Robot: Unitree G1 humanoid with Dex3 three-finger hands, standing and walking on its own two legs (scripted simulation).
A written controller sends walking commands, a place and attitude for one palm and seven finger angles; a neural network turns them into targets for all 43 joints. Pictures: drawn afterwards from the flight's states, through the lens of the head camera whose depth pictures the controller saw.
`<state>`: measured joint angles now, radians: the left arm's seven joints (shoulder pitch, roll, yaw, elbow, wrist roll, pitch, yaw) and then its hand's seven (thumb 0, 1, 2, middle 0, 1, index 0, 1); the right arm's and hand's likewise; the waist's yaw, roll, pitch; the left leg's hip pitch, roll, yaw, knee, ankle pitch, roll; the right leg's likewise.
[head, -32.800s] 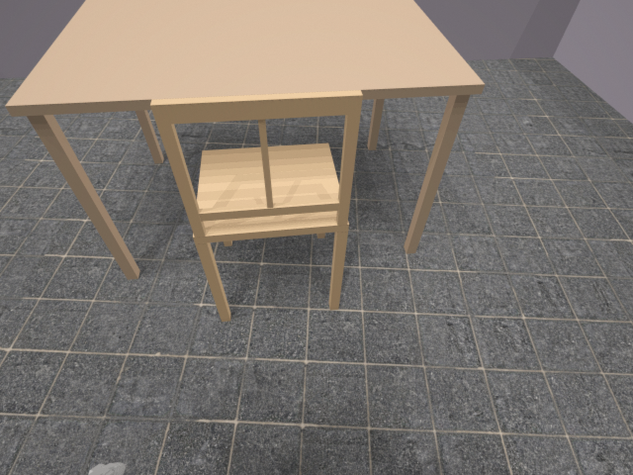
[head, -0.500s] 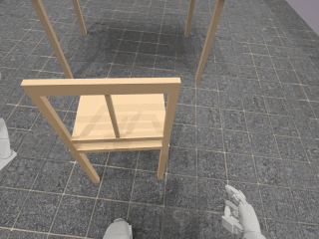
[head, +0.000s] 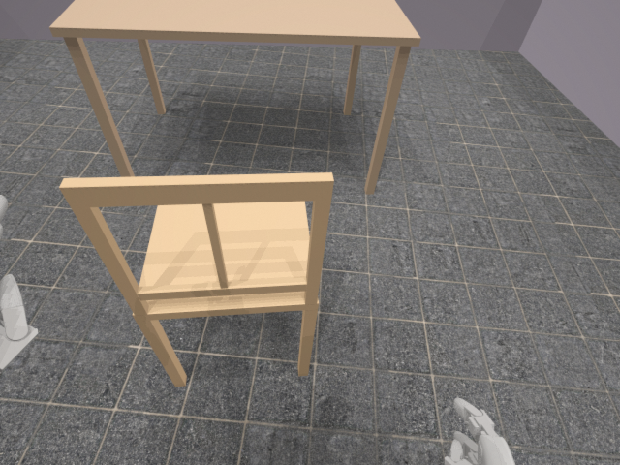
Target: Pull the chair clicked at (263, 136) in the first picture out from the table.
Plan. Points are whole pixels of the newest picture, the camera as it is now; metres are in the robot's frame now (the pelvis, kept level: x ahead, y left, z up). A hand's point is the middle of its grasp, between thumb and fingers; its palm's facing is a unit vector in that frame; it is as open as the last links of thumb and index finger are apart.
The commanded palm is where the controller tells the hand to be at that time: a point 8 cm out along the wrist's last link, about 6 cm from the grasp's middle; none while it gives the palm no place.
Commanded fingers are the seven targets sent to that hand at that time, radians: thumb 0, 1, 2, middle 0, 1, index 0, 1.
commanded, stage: stop stepping back and stand still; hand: left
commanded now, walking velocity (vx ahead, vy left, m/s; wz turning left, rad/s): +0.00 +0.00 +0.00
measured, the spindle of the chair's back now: (216, 248) +0.51 +0.19 -0.10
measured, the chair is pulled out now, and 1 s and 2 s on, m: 0.65 0.65 0.65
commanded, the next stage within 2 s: let the arm hang, fingers relaxed in 0.14 s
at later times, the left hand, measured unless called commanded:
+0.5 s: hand out of the picture +0.09 +0.15 -0.16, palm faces +0.00 -0.99 -0.14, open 7.4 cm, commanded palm none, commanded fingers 0.00 0.90 0.90 -0.20 -0.30 -0.20 -0.30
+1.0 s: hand out of the picture -0.04 +0.14 -0.17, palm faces +0.07 -0.98 -0.19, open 7.4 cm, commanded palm none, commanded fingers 0.00 0.90 0.90 -0.20 -0.30 -0.20 -0.30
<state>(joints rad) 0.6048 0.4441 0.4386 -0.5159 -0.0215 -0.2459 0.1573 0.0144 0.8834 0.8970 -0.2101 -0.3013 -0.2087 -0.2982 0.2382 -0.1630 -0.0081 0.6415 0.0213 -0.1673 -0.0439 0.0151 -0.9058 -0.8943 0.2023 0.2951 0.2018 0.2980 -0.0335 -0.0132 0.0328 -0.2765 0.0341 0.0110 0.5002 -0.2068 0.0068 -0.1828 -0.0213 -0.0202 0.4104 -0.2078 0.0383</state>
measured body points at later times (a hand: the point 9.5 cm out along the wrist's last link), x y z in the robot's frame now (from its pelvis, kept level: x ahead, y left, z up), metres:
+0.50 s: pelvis +0.00 -0.01 -0.01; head +0.02 +0.01 +0.44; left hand +0.09 +0.20 -0.15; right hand +0.10 -0.25 -0.13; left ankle +0.04 +0.11 -0.74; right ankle +0.01 -0.15 -0.74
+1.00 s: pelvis +0.00 -0.02 +0.00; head +0.01 -0.03 +0.45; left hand -0.05 +0.19 -0.16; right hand -0.03 -0.22 -0.17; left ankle +0.04 +0.11 -0.74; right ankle +0.01 -0.15 -0.74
